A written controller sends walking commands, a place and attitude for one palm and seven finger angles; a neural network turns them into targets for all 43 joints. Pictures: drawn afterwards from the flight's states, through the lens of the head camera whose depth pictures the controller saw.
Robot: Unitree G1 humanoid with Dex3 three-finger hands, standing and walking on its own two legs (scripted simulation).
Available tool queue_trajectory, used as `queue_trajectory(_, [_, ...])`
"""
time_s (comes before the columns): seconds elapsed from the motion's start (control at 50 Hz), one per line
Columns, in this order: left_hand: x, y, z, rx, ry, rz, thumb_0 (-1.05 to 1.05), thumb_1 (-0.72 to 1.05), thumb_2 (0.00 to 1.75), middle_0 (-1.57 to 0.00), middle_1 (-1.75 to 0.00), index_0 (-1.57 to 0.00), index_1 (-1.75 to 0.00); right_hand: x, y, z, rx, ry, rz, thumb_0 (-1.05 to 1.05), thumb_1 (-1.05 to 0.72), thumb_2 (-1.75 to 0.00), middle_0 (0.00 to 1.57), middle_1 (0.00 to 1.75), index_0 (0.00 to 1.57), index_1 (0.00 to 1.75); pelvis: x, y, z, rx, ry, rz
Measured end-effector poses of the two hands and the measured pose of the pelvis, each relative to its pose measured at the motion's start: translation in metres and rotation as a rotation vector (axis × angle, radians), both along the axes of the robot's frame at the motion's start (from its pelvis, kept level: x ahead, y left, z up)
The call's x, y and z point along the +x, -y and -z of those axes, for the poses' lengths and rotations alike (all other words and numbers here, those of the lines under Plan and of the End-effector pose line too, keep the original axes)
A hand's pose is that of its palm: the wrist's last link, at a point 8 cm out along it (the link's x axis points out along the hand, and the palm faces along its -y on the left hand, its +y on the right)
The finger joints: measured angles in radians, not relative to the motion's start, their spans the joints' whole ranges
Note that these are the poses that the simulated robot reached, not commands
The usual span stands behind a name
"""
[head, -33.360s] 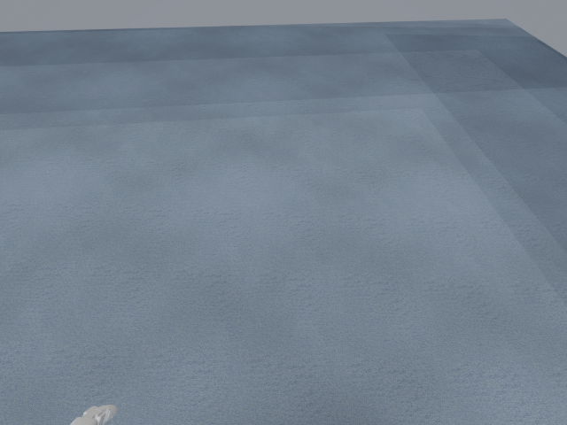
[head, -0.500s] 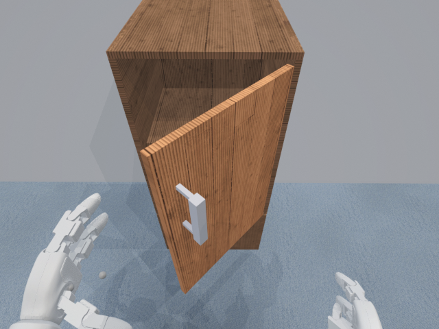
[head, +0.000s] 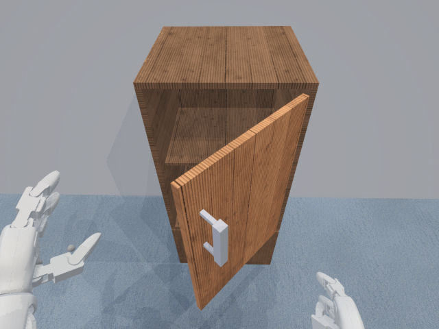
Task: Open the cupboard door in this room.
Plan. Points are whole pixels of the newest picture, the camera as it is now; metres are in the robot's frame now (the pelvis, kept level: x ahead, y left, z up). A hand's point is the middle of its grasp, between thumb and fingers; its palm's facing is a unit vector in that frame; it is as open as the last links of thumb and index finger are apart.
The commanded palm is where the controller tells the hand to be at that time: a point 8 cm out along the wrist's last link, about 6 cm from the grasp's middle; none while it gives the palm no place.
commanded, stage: draw the hand back to the body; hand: left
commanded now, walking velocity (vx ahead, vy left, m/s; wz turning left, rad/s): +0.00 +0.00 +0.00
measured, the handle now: (213, 238) +0.30 +0.06 -0.01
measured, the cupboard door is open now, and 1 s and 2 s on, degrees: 47 47 47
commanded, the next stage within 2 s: step back with the hand held close in 0.54 s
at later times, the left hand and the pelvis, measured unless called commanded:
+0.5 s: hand (76, 244) +0.18 +0.22 +0.16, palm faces +0.43 -0.82 -0.39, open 7.5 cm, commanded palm +0.13 +0.26 +0.18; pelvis +0.00 -0.04 +0.01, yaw +0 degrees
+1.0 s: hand (81, 241) +0.19 +0.21 +0.16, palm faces +0.31 -0.80 -0.51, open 7.4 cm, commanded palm +0.12 +0.26 +0.18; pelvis -0.02 -0.03 +0.01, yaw -1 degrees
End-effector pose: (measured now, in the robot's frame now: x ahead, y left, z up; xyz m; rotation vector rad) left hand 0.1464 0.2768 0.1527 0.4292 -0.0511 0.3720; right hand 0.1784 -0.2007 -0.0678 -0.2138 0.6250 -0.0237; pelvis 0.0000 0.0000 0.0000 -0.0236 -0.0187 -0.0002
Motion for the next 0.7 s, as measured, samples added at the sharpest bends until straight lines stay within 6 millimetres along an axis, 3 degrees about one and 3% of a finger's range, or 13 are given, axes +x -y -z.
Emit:
queue_trajectory(0.24, [-0.002,-0.010,-0.039,0.077,0.114,-0.069,0.01,0.73,0.83,-0.20,-0.30,-0.20,-0.30,-0.008,0.030,-0.001,-0.026,-0.046,0.022,0.02,-0.90,-0.90,0.20,0.30,0.20,0.30,-0.002,0.014,-0.008,0.010,0.035,0.003])
queue_trajectory(0.44, [-0.005,0.016,-0.017,0.005,0.038,-0.055,0.02,0.87,0.89,-0.21,-0.30,-0.21,-0.30,-0.016,0.058,0.001,-0.037,-0.069,0.057,0.02,-0.90,-0.90,0.20,0.30,0.20,0.30,-0.005,0.034,-0.011,0.014,0.048,0.003])
queue_trajectory(0.7, [-0.005,0.031,-0.030,0.045,0.072,-0.056,0.02,0.89,0.90,-0.21,-0.30,-0.21,-0.30,-0.006,0.072,0.002,-0.020,-0.046,0.055,0.02,-0.90,-0.90,0.20,0.30,0.20,0.29,-0.005,0.051,-0.011,0.013,0.052,-0.002])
